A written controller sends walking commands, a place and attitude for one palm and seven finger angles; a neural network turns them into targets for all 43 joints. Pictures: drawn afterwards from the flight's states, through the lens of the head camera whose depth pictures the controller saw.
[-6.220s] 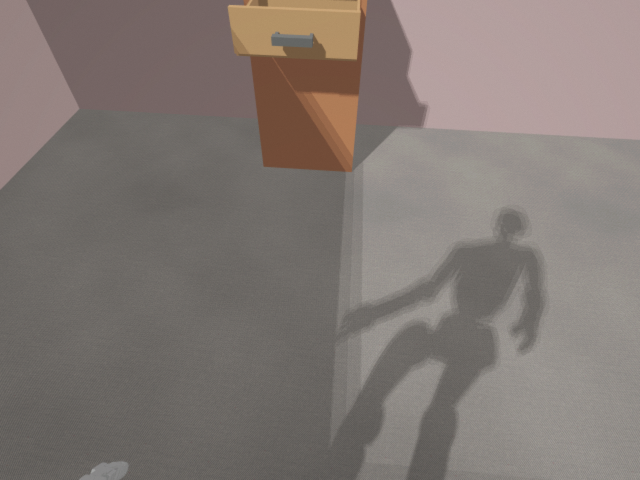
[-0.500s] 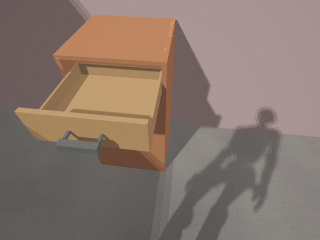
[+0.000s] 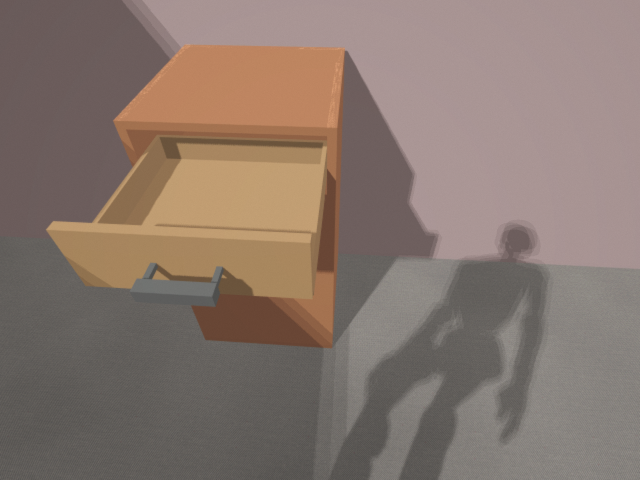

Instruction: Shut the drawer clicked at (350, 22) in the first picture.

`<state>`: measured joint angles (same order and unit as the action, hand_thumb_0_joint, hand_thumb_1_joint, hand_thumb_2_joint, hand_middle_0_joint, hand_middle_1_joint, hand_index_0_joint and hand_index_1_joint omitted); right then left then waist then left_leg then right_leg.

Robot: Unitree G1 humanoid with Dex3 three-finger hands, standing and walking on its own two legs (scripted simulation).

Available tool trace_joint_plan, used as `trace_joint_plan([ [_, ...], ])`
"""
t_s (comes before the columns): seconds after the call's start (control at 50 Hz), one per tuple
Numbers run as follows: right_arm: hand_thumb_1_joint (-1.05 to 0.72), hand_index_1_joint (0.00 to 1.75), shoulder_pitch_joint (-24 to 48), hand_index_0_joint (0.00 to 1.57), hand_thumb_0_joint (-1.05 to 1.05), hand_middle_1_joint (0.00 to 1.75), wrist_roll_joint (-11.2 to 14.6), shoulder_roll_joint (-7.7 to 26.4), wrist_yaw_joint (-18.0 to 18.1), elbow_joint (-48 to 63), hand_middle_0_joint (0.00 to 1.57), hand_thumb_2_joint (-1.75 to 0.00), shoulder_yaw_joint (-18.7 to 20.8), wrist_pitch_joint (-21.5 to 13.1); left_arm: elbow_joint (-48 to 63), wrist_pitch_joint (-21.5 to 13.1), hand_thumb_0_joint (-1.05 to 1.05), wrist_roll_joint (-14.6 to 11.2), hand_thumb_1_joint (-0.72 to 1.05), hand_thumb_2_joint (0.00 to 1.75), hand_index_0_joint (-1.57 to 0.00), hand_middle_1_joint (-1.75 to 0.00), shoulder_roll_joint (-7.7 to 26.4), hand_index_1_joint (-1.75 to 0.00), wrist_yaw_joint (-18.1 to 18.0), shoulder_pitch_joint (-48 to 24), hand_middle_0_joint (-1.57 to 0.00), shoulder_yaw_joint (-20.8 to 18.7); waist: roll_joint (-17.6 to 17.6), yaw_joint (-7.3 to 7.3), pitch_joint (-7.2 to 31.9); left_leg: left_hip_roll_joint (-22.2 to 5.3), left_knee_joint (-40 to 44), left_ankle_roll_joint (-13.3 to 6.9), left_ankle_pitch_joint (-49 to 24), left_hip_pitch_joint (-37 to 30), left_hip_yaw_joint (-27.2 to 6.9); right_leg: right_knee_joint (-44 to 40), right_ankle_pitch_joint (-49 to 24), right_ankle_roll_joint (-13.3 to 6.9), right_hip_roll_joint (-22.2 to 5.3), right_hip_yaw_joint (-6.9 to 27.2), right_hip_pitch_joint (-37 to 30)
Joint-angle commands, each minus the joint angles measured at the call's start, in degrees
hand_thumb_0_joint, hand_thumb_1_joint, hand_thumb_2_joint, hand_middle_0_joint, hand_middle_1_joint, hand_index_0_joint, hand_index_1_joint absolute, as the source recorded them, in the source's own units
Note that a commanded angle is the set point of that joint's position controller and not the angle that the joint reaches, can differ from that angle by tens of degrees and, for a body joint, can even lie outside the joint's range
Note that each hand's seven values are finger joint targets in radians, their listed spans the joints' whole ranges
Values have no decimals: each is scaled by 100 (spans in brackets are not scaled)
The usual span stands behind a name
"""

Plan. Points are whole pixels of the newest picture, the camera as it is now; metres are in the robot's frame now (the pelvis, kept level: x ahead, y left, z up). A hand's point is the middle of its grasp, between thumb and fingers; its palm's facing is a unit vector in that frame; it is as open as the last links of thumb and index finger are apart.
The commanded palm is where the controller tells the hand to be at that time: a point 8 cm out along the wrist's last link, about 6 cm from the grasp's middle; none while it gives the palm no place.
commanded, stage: look again from close up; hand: left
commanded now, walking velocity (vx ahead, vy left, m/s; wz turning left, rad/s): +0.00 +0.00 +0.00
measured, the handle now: (180, 281) +0.41 +0.24 +0.00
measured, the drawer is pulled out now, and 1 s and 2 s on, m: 0.30 0.30 0.30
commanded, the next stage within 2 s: shuffle to correct the standing spot in 0.32 s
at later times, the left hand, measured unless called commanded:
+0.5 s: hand out of the picture -0.01 +0.18 -0.17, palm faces +0.02 -0.99 -0.17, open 7.3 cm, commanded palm none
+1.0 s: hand out of the picture +0.12 +0.20 -0.17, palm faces +0.01 -0.98 -0.22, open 7.3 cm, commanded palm none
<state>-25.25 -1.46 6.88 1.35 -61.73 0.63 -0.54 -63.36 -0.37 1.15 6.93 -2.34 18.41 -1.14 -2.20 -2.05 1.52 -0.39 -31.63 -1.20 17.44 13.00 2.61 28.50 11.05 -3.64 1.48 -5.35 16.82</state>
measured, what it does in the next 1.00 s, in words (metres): lifts its right foot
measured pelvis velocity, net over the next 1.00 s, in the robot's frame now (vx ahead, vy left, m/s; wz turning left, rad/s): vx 0.09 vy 0.03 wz -0.01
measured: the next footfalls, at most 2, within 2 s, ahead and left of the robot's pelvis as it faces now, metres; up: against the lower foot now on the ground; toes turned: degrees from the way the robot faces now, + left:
right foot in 1.10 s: +0.20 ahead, -0.07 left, +0.00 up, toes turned -3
left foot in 1.42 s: +0.16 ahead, +0.16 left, +0.00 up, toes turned +2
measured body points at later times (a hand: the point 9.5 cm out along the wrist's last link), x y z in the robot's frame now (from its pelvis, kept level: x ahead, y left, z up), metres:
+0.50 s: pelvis +0.02 +0.02 +0.01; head +0.02 +0.01 +0.46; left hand -0.01 +0.23 -0.15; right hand +0.01 -0.19 -0.16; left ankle -0.01 +0.10 -0.73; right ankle +0.05 -0.09 -0.73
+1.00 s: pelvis +0.09 +0.03 +0.00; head +0.12 +0.01 +0.45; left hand +0.12 +0.26 -0.15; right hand +0.03 -0.17 -0.16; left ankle +0.00 +0.10 -0.73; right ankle +0.10 -0.07 -0.69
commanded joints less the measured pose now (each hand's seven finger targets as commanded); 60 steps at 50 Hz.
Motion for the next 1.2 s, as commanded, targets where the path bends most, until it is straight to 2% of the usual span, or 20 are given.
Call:
trace_joint_plan([
  [0.0,-90,30,-70,20,0,30,11,489,35,276,20,-90,-26,-132,326,-51,0,-17,90,90,-20,-30,413,-30,23,268,-20,-10,-432,334,-1098,-799,1978,-261,1226,1570,-1226,-85,552,64,-438,483,-475],
  [0.04,-90,30,-1,20,0,30,24,584,36,292,20,-90,-33,-159,285,-70,0,-20,90,90,-20,-30,379,-30,49,317,-20,25,116,361,-1067,-709,1980,-245,1218,1580,-1154,-160,380,65,-493,573,-691],
  [0.4,-90,30,292,20,0,30,78,627,54,-99,20,-90,-147,-199,105,-146,0,-61,90,90,-20,-30,479,-30,25,271,-20,114,241,173,-602,-490,1519,-138,-765,22,-616,-508,-386,104,-753,843,-565],
  [0.52,-90,30,309,20,0,30,23,665,23,-159,20,-90,-136,-93,88,-106,0,9,90,90,-20,-30,513,-30,68,370,-20,54,118,194,-962,-371,1391,-217,1000,378,-585,-489,1353,-60,-732,972,-222],
  [0.58,-90,30,297,20,0,30,22,638,13,-108,20,-90,-118,-95,132,-114,0,20,90,90,-20,-30,517,-30,93,439,-20,11,212,216,-1091,-324,1214,-264,1026,526,-567,-476,1504,-137,-751,1062,-185],
  [0.7,-90,30,249,20,0,30,34,404,37,-20,20,-90,-137,-190,67,-205,0,-13,90,90,-20,-30,808,-30,51,908,-20,-170,1081,320,-628,65,-122,-68,360,864,113,-725,41,-668,-1625,1924,-1092],
  [0.74,-90,30,149,20,0,30,41,334,38,-80,20,-90,-131,-238,128,-196,0,-3,90,90,-20,-30,806,-30,37,753,-20,-210,732,238,-527,-1,349,-50,220,360,132,-460,-484,-724,-1592,1720,-859],
  [0.76,-90,30,-36,20,0,30,39,342,30,-176,20,-90,-126,-259,191,-169,0,-1,90,90,-20,-30,720,-30,46,573,-20,-202,429,142,-587,-79,782,-70,-220,-76,71,-103,-565,-585,-1234,1256,-564],
  [0.8,-90,30,-762,20,0,30,4,791,108,-482,20,-90,-50,-326,343,-151,0,-3,90,90,-20,-30,384,-30,76,94,-20,-85,-1212,-132,-490,-1057,982,-454,-3888,-1334,-941,1617,-59,-69,-261,64,494],
  [0.82,-90,30,-995,20,0,30,-15,815,160,-571,20,-90,-66,-298,477,-159,0,-6,90,90,-20,-30,396,-30,45,-231,-20,-56,-1388,-221,-679,-1568,1023,-781,-6022,-2041,-1390,2332,1937,36,-100,-12,1538],
  [0.84,-90,30,-1023,20,0,30,-26,814,171,-548,20,-90,-80,-253,561,-133,0,-17,90,90,-20,-30,451,-30,41,-448,-20,-89,-854,-203,-765,-1765,880,-1037,-6590,-2257,-1374,2703,2409,-5,-235,72,1898],
  [0.86,-90,30,-966,20,0,30,-38,812,155,-473,20,-90,-66,-225,632,-138,0,-10,90,90,-20,-30,428,-30,56,-605,-20,-93,-369,-185,-787,-1783,739,-1201,-6501,-2334,-1350,2741,2396,-43,-314,54,2027],
  [0.94,-90,30,-395,20,0,30,-47,844,116,-234,20,-90,-26,-249,800,-68,0,-20,90,90,-20,-30,188,-30,173,-833,-20,-98,-347,48,-981,-1396,1252,-1101,-4450,-1229,-844,2481,1706,-40,-324,-176,1310],
  [1.02,-90,30,-25,20,0,30,68,872,157,-118,20,-90,-27,-237,622,-104,0,-32,90,90,-20,-30,368,-30,105,97,-20,-141,-107,623,-567,-982,224,-561,-5606,-662,-301,556,-16,12,-116,-127,-601],
  [1.04,-90,30,23,20,0,30,116,885,152,-72,20,-90,-10,-242,468,-162,0,-37,90,90,-20,-30,581,-30,63,577,-20,-177,24,790,-243,-744,-352,-332,-4953,-401,-261,21,-1269,-92,-391,239,-1378],
  [1.06,-90,30,-20,20,0,30,158,748,129,-18,20,-90,25,-249,370,-214,0,-23,90,90,-20,-30,1019,-30,-3,853,-20,-243,658,812,119,-229,-1251,-86,-2910,444,-157,89,-3758,-569,-1355,1476,-2244],
  [1.08,-90,30,-102,20,0,30,189,606,135,59,20,-90,73,-201,338,-215,0,-45,90,90,-20,-30,1350,-30,-8,891,-20,-265,925,624,256,280,-2305,124,1183,798,19,-215,-5743,-1333,-2539,2297,-2176],
  [1.1,-90,30,77,20,0,30,181,407,157,109,20,-90,85,-73,458,-199,0,-48,90,90,-20,-30,1337,-30,-31,567,-20,-236,927,528,90,77,-2675,105,1987,719,-415,-420,-5347,-1578,-2749,2359,-1393],
  [1.14,-90,30,190,20,0,30,128,279,87,93,20,-90,104,130,722,-136,0,0,90,90,-20,-30,1035,-30,-52,-301,-20,-146,1227,230,-433,-175,-2723,168,1632,666,-454,-771,-3470,-1317,-2306,1926,-215],
  [1.18,-90,30,82,20,0,30,114,142,13,45,20,-90,95,199,898,-81,0,42,90,90,-20,-30,1030,-30,-55,-605,-20,-191,1026,102,-283,-149,-2161,217,1228,353,-215,-927,-2371,-1014,-1946,1372,174],
])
